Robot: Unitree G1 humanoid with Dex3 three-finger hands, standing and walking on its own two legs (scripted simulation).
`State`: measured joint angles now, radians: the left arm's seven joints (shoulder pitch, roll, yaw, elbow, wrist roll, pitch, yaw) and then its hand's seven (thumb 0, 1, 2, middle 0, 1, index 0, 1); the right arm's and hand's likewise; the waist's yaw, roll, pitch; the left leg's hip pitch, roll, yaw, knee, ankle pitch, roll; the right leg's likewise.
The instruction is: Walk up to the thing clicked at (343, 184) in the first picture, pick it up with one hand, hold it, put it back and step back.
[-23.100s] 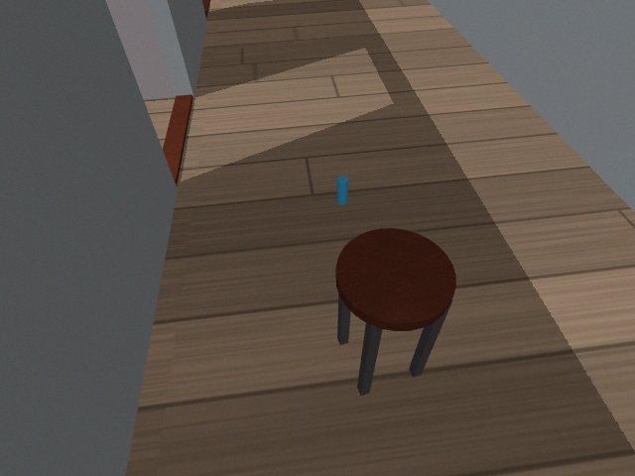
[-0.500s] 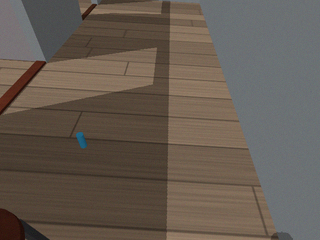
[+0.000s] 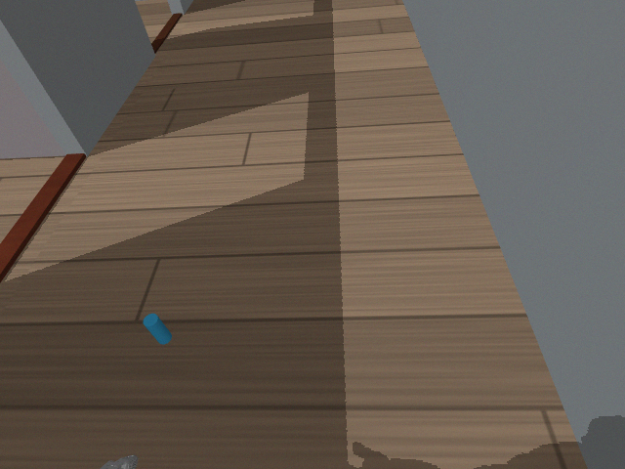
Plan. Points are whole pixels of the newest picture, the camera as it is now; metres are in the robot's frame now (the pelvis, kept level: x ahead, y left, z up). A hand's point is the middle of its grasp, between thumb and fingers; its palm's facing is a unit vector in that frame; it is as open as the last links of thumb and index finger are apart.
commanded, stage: walk up
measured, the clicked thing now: (158, 329) +0.71 +0.62 -0.70
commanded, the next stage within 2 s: none
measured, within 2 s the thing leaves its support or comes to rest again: neither
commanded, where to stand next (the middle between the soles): +0.80 +0.02 m, yaw +0 degrees
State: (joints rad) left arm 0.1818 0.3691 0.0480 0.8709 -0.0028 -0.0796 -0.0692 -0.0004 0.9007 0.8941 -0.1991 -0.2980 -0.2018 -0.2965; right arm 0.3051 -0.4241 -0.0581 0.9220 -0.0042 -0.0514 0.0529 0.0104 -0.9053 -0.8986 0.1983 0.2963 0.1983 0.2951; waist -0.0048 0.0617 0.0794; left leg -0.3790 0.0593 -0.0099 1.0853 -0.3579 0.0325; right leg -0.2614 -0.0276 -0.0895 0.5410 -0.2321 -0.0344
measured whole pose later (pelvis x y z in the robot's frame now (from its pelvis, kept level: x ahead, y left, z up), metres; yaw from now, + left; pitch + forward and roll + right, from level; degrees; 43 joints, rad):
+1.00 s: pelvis +0.44 -0.01 +0.01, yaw +1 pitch -2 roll -1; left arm 0.30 0.39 0.04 0.84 0.01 -0.08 -0.06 0.00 0.90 0.89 -0.20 -0.30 -0.20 -0.30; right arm 0.29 -0.43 -0.06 0.88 -0.02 -0.04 0.07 0.01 -0.91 -0.90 0.20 0.30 0.20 0.30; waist 0.02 0.05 0.06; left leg -0.50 0.10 0.01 0.82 -0.28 0.00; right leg -0.20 -0.02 -0.11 0.48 -0.25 -0.04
